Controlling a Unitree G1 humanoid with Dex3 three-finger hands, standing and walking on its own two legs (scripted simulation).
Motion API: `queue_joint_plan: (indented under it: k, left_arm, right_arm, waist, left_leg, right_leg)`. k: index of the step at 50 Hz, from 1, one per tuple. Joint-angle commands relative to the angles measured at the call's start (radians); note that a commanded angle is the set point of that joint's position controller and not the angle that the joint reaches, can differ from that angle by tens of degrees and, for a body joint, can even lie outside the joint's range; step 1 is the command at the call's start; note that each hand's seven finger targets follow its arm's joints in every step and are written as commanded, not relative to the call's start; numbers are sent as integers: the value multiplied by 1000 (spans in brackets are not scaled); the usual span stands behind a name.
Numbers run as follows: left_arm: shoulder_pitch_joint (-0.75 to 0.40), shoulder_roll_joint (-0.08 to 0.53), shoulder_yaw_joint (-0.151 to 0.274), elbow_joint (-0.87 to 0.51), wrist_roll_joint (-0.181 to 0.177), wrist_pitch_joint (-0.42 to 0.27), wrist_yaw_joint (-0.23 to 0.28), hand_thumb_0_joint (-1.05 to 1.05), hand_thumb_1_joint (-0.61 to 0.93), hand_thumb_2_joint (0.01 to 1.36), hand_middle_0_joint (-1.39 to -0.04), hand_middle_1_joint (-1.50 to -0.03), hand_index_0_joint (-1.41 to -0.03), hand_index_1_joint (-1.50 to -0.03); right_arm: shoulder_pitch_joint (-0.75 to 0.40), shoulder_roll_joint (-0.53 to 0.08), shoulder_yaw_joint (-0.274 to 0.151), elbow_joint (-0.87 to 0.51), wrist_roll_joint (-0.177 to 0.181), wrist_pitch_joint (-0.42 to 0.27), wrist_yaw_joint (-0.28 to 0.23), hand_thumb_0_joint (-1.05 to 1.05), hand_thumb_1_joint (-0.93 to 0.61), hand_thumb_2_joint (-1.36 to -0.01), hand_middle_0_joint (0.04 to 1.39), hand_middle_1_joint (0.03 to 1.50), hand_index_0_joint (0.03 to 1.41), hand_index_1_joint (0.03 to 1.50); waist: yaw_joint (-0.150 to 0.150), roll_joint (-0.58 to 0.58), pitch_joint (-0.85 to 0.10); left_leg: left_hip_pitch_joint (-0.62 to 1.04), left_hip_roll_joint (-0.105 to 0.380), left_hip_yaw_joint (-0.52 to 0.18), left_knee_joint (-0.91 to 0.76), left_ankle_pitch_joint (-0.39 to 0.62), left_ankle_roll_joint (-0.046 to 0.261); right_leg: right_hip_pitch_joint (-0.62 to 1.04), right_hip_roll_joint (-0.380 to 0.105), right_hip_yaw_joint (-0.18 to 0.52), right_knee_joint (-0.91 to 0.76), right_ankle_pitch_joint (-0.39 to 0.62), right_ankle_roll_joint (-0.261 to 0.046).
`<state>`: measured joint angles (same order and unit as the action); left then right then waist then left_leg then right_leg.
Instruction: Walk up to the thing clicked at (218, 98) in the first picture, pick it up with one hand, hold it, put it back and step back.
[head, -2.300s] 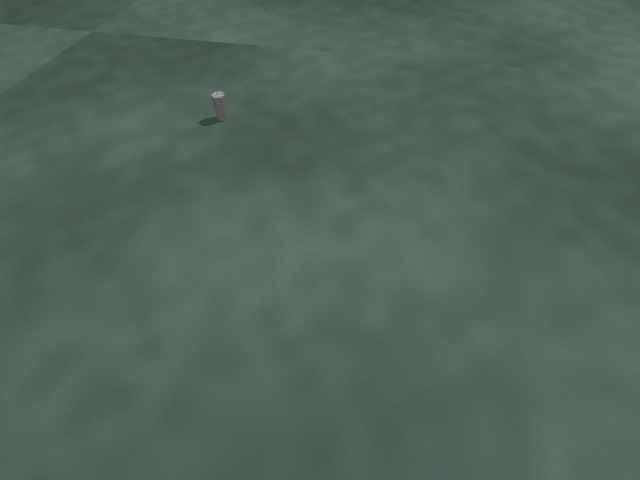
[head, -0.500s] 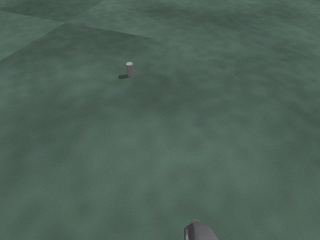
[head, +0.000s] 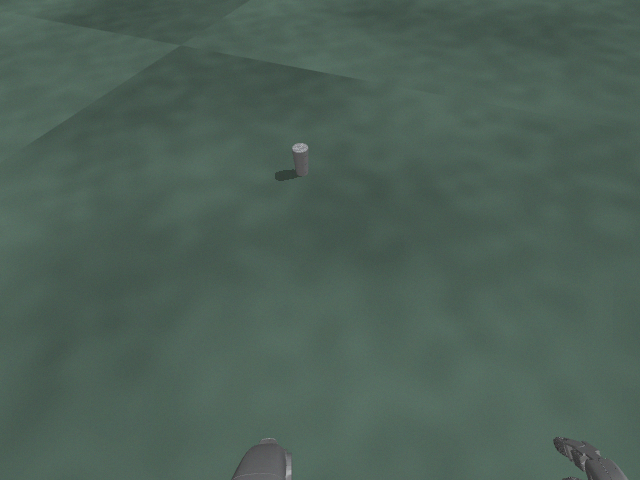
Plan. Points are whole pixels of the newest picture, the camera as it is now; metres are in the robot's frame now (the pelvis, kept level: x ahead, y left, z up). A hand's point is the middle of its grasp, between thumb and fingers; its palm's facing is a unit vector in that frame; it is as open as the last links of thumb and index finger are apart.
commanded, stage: walk up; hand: left
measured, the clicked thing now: (301, 160) +1.58 +0.18 -0.70
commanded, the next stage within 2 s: none
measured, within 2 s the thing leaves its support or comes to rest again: neither
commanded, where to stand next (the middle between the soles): +1.23 -0.04 m, yaw +0 degrees
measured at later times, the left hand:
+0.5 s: hand (187, 319) +0.40 +0.27 -0.13, palm faces -0.09 -0.94 -0.34, open 7.4 cm
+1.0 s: hand (231, 255) +0.54 +0.22 -0.13, palm faces +0.03 -0.92 -0.39, open 7.4 cm
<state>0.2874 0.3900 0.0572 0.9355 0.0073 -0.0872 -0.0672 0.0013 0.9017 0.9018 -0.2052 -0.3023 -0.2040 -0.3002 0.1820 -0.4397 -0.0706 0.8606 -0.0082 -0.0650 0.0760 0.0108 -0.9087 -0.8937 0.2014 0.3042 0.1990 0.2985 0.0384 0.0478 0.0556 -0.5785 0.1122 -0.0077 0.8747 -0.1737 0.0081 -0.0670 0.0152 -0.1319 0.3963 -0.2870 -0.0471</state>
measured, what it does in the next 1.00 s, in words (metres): walks ahead: left foot, then right foot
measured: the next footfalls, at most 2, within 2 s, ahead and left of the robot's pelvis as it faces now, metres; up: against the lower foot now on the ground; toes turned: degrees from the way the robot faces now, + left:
left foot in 0.16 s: +0.29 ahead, +0.14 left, +0.00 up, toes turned +7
right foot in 0.60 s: +0.52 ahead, -0.16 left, +0.00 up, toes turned -7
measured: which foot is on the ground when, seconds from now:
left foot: up 0.00-0.14, down 0.16-0.62, up 0.64-1.00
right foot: down 0.00-0.18, up 0.20-0.58, down 0.60-1.00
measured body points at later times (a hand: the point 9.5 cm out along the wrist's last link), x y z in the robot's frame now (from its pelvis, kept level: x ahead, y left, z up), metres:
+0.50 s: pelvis +0.29 +0.01 +0.00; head +0.30 +0.01 +0.45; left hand +0.40 +0.32 -0.11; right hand +0.32 -0.31 -0.11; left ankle +0.25 +0.14 -0.74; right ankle +0.43 -0.15 -0.70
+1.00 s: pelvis +0.51 -0.06 +0.00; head +0.51 -0.08 +0.45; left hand +0.53 +0.26 -0.10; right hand +0.58 -0.38 -0.12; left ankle +0.65 +0.09 -0.69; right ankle +0.48 -0.15 -0.74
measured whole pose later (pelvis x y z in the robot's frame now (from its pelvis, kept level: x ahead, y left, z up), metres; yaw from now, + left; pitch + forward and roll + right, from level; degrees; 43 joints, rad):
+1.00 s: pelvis +0.51 -0.06 +0.00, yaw +0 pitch -4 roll -1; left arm 0.36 0.39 0.06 0.89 0.01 -0.09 -0.05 0.00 0.90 0.90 -0.21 -0.30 -0.21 -0.30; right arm 0.27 -0.44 -0.07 0.91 -0.01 -0.02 0.08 0.01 -0.91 -0.89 0.20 0.30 0.20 0.30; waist 0.04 0.07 0.05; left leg -0.55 0.07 -0.06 0.79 -0.11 -0.01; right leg -0.05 0.03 -0.13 0.36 -0.26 -0.04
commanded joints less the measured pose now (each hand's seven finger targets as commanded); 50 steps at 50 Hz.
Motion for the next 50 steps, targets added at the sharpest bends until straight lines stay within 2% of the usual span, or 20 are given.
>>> queue_joint_plan:
  k: [1, 4, 7, 8, 9, 10, 11, 13, 15, 21, 27, 30, 31, 32, 33, 34, 37, 39, 47, 50]
  left_arm:
    - [-80, 273, 68, -118, 4, -44, 4, 0, 900, 900, -200, -300, -200, -300]
    - [-38, 297, 70, -106, 3, -27, 5, 0, 900, 900, -200, -300, -200, -300]
    - [9, 272, 55, -115, -2, -13, 22, 0, 900, 900, -200, -300, -200, -300]
    - [62, 215, 32, -120, -7, -8, 28, 0, 900, 900, -200, -300, -200, -300]
    - [118, 145, 14, -131, -20, -6, 32, 0, 900, 900, -200, -300, -200, -300]
    - [128, 258, 39, -116, -28, 5, 48, 0, 900, 900, -200, -300, -200, -300]
    - [50, 294, 36, -107, -17, 0, 54, 0, 900, 900, -200, -300, -200, -300]
    - [6, 261, 29, -110, -25, -11, 46, 0, 900, 900, -200, -300, -200, -300]
    - [51, 232, 32, -93, -30, -1, 32, 0, 900, 900, -200, -300, -200, -300]
    - [-51, 205, 36, -134, -3, 18, -18, 0, 900, 900, -200, -300, -200, -300]
    - [-104, 201, 54, -120, 3, 12, -29, 0, 900, 900, -200, -300, -200, -300]
    - [53, 268, 90, -68, 7, -2, -10, 0, 900, 900, -200, -300, -200, -300]
    - [157, 328, 115, -56, 13, -11, 4, 0, 900, 900, -200, -300, -200, -300]
    - [165, 390, 122, -79, 10, -19, 16, 0, 900, 900, -200, -300, -200, -300]
    - [139, 410, 118, -80, -6, -14, 18, 0, 900, 900, -200, -300, -200, -300]
    - [97, 391, 112, -93, -15, -10, 22, 0, 900, 900, -200, -300, -200, -300]
    - [-11, 291, 80, -106, -22, -18, 38, 0, 900, 900, -200, -300, -200, -300]
    - [-29, 264, 71, -116, -13, -28, 36, 0, 900, 900, -200, -300, -200, -300]
    - [23, 283, 85, -138, 6, -40, 41, 0, 900, 900, -200, -300, -200, -300]
    - [33, 284, 93, -133, 5, -36, 40, 0, 900, 900, -200, -300, -200, -300]
  right_arm:
    - [-86, -127, -44, -74, -9, -18, 20, 0, -900, -900, 200, 300, 200, 300]
    - [-93, -139, -53, -69, -10, -26, 16, 0, -900, -900, 200, 300, 200, 300]
    - [101, -199, -79, -13, -33, -34, -5, 0, -900, -900, 200, 300, 200, 300]
    - [240, -255, -101, 14, -56, -39, -19, 0, -900, -900, 200, 300, 200, 300]
    - [287, -324, -119, -4, -58, -41, -34, 0, -900, -900, 200, 300, 200, 300]
    - [267, -336, -122, -23, -19, -40, -38, 0, -900, -900, 200, 300, 200, 300]
    - [243, -321, -129, -23, 0, -37, -42, 0, -900, -900, 200, 300, 200, 300]
    - [155, -249, -83, -49, 11, -42, -54, 0, -900, -900, 200, 300, 200, 300]
    - [115, -212, -64, -54, 22, -51, -55, 0, -900, -900, 200, 300, 200, 300]
    - [64, -226, -61, -88, 9, -72, -44, 0, -900, -900, 200, 300, 200, 300]
    - [78, -242, -68, -77, 6, -53, -42, 0, -900, -900, 200, 300, 200, 300]
    - [111, -194, -50, -80, 0, -44, -44, 0, -900, -900, 200, 300, 200, 300]
    - [191, -130, -27, -75, 4, -43, -40, 0, -900, -900, 200, 300, 200, 300]
    - [232, -91, -7, -82, 8, -37, -39, 0, -900, -900, 200, 300, 200, 300]
    - [182, -204, -35, -68, 9, -27, -51, 0, -900, -900, 200, 300, 200, 300]
    - [129, -224, -40, -57, 2, -24, -56, 0, -900, -900, 200, 300, 200, 300]
    - [162, -180, -31, -9, 32, -12, -41, 0, -900, -900, 200, 300, 200, 300]
    - [186, -170, -34, 3, 16, 0, -28, 0, -900, -900, 200, 300, 200, 300]
    - [20, -161, -50, -47, -6, 17, 2, 0, -900, -900, 200, 300, 200, 300]
    - [-29, -145, -42, -66, -15, 7, 9, 0, -900, -900, 200, 300, 200, 300]
  waist:
    - [-3, -142, 71]
    - [6, -120, 6]
    - [-84, 35, -125]
    - [-148, 156, -209]
    - [-139, 366, -281]
    - [-146, 208, -318]
    - [-154, 116, -263]
    - [-103, 21, -153]
    - [-53, 43, -86]
    - [-38, 67, 50]
    - [-46, 66, -23]
    - [47, -112, -123]
    - [85, -299, -200]
    - [65, -397, -178]
    - [79, -314, -142]
    - [71, -246, -75]
    - [-15, -209, 12]
    - [-32, -201, 14]
    - [7, -139, 90]
    - [14, -127, 80]
  left_leg:
    - [148, 8, 53, -267, 164, -17]
    - [239, -16, 75, -313, 147, 3]
    - [512, -80, 103, -358, -10, 61]
    - [714, 4, -27, -385, -125, 117]
    - [898, 256, -445, -432, -171, 180]
    - [978, 349, -706, -531, -154, 296]
    - [907, 356, -647, -545, -81, 300]
    - [689, 252, -305, -522, 317, 219]
    - [513, 194, -134, -546, 380, 189]
    - [364, 160, 8, -662, 147, 213]
    - [359, 134, 29, -548, 4, 166]
    - [261, 64, 88, -182, 105, 111]
    - [162, -30, 140, 100, -7, 75]
    - [-11, -118, 76, 276, -315, 29]
    - [-74, -101, 27, 361, -335, 22]
    - [-93, -55, -20, 398, -300, 25]
    - [21, -24, -82, 271, -101, 35]
    - [71, -32, -62, 218, -51, 26]
    - [-43, -31, -77, -69, 70, -25]
    - [-23, -7, -54, -223, 82, -10]
  right_leg:
    - [-205, -207, 100, -233, 71, -123]
    - [-134, -244, 119, -160, 106, -135]
    - [-132, -188, 58, 228, 393, -95]
    - [-291, -139, 34, 505, 309, -54]
    - [-535, 6, 49, 747, -231, -8]
    - [-663, 36, 160, 852, -263, -12]
    - [-691, -31, 225, 881, -209, -20]
    - [-579, -64, 290, 850, -102, -4]
    - [-482, -90, 249, 772, -61, 9]
    - [-478, -151, 141, 441, 65, 58]
    - [-250, -96, 69, 223, 208, 20]
    - [70, -59, 70, 164, 92, -13]
    - [197, -164, 246, 43, -138, -36]
    - [230, -396, 660, -94, -194, -89]
    - [212, -453, 806, -159, -186, -173]
    - [114, -448, 771, -169, -155, -195]
    - [-81, -271, 369, -150, 113, -59]
    - [-144, -238, 275, -172, 137, -80]
    - [-105, -273, 220, -274, -96, -85]
    - [-19, -277, 181, -201, 36, -96]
